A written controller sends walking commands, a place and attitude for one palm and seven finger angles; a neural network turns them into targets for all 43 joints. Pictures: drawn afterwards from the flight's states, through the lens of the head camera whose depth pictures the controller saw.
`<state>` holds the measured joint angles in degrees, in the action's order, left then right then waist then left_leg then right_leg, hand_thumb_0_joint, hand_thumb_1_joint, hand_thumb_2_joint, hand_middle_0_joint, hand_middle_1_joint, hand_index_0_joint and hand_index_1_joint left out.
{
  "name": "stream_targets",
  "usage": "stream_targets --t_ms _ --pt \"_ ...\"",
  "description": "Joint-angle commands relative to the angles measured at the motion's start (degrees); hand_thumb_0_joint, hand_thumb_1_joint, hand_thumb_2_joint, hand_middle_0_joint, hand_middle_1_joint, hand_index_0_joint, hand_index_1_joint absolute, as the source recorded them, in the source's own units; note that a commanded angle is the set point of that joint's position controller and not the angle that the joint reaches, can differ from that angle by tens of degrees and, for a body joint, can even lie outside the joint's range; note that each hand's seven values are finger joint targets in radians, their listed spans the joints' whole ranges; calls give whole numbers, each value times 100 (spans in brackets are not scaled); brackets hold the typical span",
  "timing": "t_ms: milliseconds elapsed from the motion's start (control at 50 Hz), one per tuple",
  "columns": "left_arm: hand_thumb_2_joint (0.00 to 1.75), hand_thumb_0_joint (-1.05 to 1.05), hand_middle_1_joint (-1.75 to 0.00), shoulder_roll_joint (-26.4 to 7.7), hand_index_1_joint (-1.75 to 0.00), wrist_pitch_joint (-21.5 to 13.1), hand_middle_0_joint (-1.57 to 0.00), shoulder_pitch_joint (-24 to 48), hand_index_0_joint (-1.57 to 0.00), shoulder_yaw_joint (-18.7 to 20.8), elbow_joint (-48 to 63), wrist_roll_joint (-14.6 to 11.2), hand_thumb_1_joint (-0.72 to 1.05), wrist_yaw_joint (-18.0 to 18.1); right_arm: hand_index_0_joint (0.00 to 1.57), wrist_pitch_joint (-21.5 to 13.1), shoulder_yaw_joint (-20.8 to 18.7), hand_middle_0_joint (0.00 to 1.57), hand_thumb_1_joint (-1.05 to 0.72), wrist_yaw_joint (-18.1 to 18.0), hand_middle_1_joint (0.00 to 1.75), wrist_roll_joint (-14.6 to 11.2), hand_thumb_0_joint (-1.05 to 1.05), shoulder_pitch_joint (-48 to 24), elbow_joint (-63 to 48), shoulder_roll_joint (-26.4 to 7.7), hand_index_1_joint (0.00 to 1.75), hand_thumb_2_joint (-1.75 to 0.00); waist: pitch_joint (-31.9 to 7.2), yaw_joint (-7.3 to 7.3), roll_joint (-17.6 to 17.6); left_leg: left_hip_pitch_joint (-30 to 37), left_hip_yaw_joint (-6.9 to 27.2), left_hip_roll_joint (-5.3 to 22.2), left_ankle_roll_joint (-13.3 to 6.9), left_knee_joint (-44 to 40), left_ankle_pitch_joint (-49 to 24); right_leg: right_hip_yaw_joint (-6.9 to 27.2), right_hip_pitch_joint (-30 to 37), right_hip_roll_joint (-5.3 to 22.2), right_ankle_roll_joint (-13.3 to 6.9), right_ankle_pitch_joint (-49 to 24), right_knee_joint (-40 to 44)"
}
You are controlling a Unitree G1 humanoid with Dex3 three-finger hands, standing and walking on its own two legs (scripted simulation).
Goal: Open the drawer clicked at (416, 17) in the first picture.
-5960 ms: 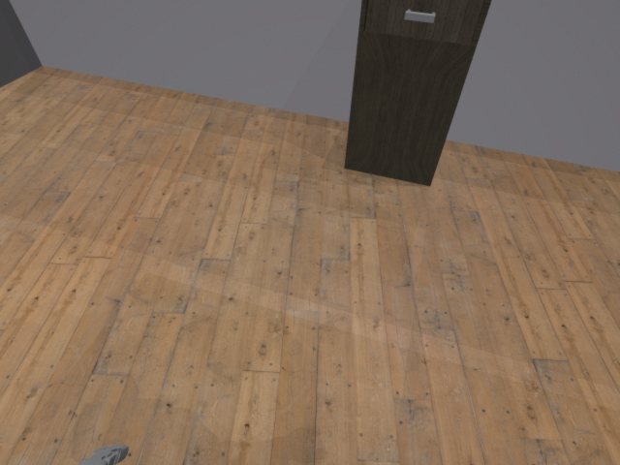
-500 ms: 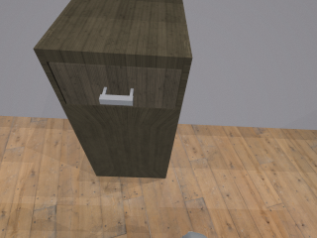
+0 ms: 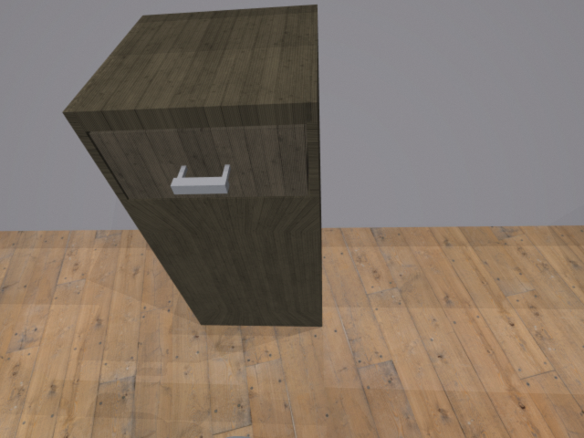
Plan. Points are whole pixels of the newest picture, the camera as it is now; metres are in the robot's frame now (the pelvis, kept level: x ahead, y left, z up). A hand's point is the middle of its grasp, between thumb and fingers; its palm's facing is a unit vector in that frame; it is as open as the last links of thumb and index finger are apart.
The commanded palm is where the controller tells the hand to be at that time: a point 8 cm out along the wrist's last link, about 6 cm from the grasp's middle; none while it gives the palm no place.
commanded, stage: come to a stop and stand still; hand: left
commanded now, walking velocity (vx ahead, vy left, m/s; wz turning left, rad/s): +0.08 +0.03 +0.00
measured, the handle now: (202, 177) +0.56 +0.23 +0.01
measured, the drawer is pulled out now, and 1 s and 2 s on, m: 0.00 0.00 0.00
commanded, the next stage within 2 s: look again from close up in 0.52 s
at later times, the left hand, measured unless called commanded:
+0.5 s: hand out of the picture -0.02 +0.23 -0.18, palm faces +0.03 -0.98 -0.21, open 7.4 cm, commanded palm none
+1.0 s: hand out of the picture -0.02 +0.24 -0.18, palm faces +0.01 -0.98 -0.20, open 7.3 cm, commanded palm none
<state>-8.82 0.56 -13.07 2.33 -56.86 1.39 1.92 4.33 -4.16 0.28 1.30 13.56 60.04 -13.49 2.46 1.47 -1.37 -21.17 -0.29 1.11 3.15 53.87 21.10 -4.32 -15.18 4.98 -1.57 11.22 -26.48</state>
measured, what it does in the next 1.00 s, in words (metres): steps on the spot: left foot, then right foot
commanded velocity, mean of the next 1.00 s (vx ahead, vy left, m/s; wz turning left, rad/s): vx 0.00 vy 0.00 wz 0.00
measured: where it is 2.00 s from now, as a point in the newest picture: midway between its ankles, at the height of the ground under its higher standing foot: outside the picture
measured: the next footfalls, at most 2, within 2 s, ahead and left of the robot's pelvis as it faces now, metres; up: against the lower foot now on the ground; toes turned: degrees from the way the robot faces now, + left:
left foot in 0.18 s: -0.01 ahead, +0.17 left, +0.00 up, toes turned +2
right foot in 0.42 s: +0.01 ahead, -0.07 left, +0.00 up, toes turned -4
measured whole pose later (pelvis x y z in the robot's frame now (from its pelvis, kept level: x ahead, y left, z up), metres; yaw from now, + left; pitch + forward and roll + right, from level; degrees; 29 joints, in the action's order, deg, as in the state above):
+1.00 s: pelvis -0.04 +0.06 -0.01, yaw -1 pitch -2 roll +0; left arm -9.2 -0.1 -15.4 -0.4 -62.2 0.6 1.9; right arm -0.5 1.0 -1.2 1.1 17.7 61.5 -8.6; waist 1.0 -0.3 -0.3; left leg -10.6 -3.1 0.0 -1.2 29.8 17.0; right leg -2.5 -12.7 2.4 0.7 15.4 -30.4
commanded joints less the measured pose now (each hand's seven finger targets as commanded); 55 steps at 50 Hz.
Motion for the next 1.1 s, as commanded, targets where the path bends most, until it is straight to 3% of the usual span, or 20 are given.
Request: stream_targets --t_ms 0,40,100,120,140,160,180,200,220,280,360,420,460,580,600,620,660,700,820,1080 --pt "90 0 -30 -1282 -30 -55 -20 -398 -20 326 170 77 90 33 20 -182 18 20 -90 7 30 -42 0 -143 -464 -130 30 -90 -214 203 1302 -122 -100 71 -61 -973 336 1581 572 1351 -691 168 1280" --pt "90 0 -30 -1310 -30 -31 -20 -355 -20 322 128 88 90 11 20 -220 43 20 -90 -1 30 -61 0 -85 -440 -84 30 -90 -173 165 1392 250 -210 -16 -127 -1460 338 1532 343 1235 -652 316 1324" --pt "90 0 -30 -1252 -30 29 -20 -66 -20 300 65 19 90 0 20 -307 101 20 -90 -52 30 -72 0 590 -178 -28 30 -90 -367 -180 1241 1434 -399 -108 -216 -2865 -567 1164 -201 861 -309 729 1014" --pt "90 0 -30 -1092 -30 52 -20 -63 -20 246 54 -12 90 -15 20 -352 106 20 -90 -75 30 -85 0 687 -130 -118 30 -90 -380 -223 863 1868 -272 37 -243 -3269 -687 957 -547 593 -120 929 675" --pt "90 0 -30 -851 -30 78 -20 -132 -20 176 60 -65 90 -33 20 -394 71 20 -90 -99 30 -49 0 692 -162 -384 30 -90 -345 -240 -54 1874 445 623 -425 -3680 -355 634 -920 239 71 1152 137" --pt "90 0 -30 -575 -30 96 -20 -156 -20 122 93 -80 90 -56 20 -399 26 20 -90 -122 30 -7 0 506 -279 -722 30 -90 -105 -192 -1077 1221 1405 1461 -725 -4281 282 93 -976 -100 261 1203 -509" --pt "90 0 -30 -527 -30 95 -20 -76 -20 87 61 -47 90 -62 20 -374 52 20 -90 -136 30 1 0 142 -388 -807 30 -90 234 -104 -1167 323 1601 1707 -987 -4655 700 93 -674 -140 278 1292 -1003" --pt "90 0 -30 -483 -30 49 -20 -249 -20 84 13 -34 90 -101 20 -374 103 20 -90 -167 30 23 0 -191 -471 -746 30 -90 275 84 -724 -235 1316 1568 -1009 -4607 851 162 -295 -95 269 1055 -1236" --pt "90 0 -30 -447 -30 120 -20 -249 -20 77 -152 12 90 -83 20 -423 133 20 -90 -183 30 15 0 -325 -408 -588 30 -90 403 68 -1484 -210 1220 1322 -938 -4797 740 195 -327 -83 273 1119 -1453" --pt "90 0 -30 -493 -30 83 -20 -348 -20 20 -321 -6 90 -101 20 -442 227 20 -90 -250 30 -19 0 -187 -258 -341 30 -90 405 26 -1188 535 620 994 -937 -4260 -1067 290 -528 -127 268 1011 -1551" --pt "90 0 -30 -401 -30 -47 -20 -485 -20 -62 -474 -69 90 -55 20 -511 216 20 -90 -288 30 -54 0 237 -16 -327 30 -90 -101 -10 -371 1586 423 916 -884 -3334 -3354 235 11 -135 344 266 141" --pt "90 0 -30 -711 -30 -162 -20 -679 -20 -61 -643 -75 90 18 20 -565 244 20 -90 -257 30 -141 0 346 40 -111 30 -90 -516 -116 325 1245 133 489 -456 -2997 -2647 795 994 431 60 -2354 305" --pt "90 0 -30 -632 -30 -174 -20 -574 -20 -62 -687 -81 90 48 20 -532 249 20 -90 -263 30 -101 0 381 134 -111 30 -90 -608 -156 984 1402 74 496 -378 -3018 -2573 666 981 345 -2 -2533 141" --pt "90 0 -30 -502 -30 -105 -20 -367 -20 -104 -692 -99 90 55 20 -525 330 20 -90 -266 30 -83 0 387 399 -1 30 -90 -9 -116 300 1290 100 526 -405 -3365 -2079 603 649 196 78 -1224 464" --pt "90 0 -30 -641 -30 -263 -20 -933 -20 -132 -811 -23 90 261 20 -592 296 20 -90 -157 30 -123 0 -13 -30 -308 30 -90 223 87 680 747 -76 592 -293 -2353 -1752 808 507 398 99 -2368 397" --pt "90 0 -30 -850 -30 -358 -20 -734 -20 -131 -699 -38 90 206 20 -534 329 20 -90 -112 30 -115 0 -6 -235 -174 30 -90 150 -161 366 807 -111 397 -264 -2515 -1134 871 494 617 -59 -2792 324" --pt "90 0 -30 -720 -30 -337 -20 -535 -20 -143 -491 -78 90 151 20 -600 331 20 -90 -152 30 -18 0 608 -85 50 30 -90 -533 -267 -239 923 -3 322 -447 -2713 -1382 669 816 387 -144 -2490 -205" --pt "90 0 -30 -657 -30 -290 -20 -499 -20 -144 -433 -84 90 104 20 -598 347 20 -90 -188 30 -38 0 585 -81 24 30 -90 -664 -204 -253 1022 77 444 -482 -2710 -1882 563 790 233 -131 -1634 -173" --pt "90 0 -30 -570 -30 -163 -20 -399 -20 -175 -366 -51 90 37 20 -556 382 20 -90 -182 30 -35 0 614 -126 -37 30 -90 431 -175 55 452 257 465 -537 -3093 -1077 522 210 44 -70 -23 115" --pt "90 0 -30 -446 -30 -146 -20 -685 -20 -161 -331 -48 90 -15 20 -586 377 20 -90 -183 30 -38 0 715 -39 -78 30 -90 279 -129 65 319 407 453 -598 -3482 -159 548 306 18 -31 296 183"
